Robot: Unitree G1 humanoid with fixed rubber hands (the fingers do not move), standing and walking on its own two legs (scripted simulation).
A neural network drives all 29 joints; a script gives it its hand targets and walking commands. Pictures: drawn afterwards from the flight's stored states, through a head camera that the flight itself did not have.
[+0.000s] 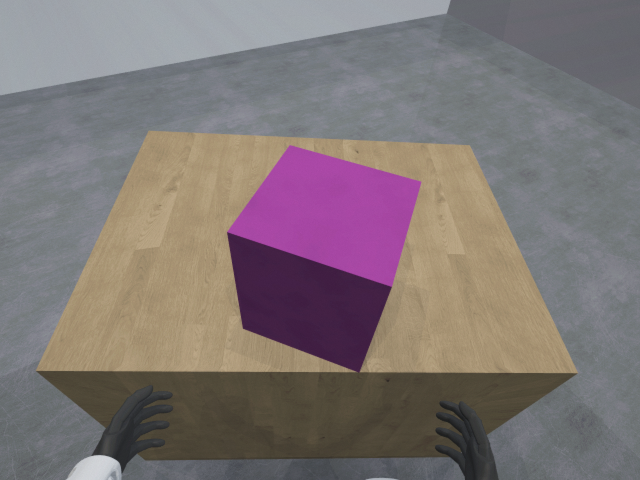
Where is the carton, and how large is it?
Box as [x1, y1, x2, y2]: [227, 145, 420, 371]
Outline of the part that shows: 289,145 227,231 243,328 353,370 359,371 392,284 420,185 420,181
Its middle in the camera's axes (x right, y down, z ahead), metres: +0.01 +0.04 +0.61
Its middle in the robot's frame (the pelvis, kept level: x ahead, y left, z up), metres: +0.42 -0.01 -0.01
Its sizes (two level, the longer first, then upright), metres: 0.210 0.200 0.250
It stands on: a pedestal, 0.63 m high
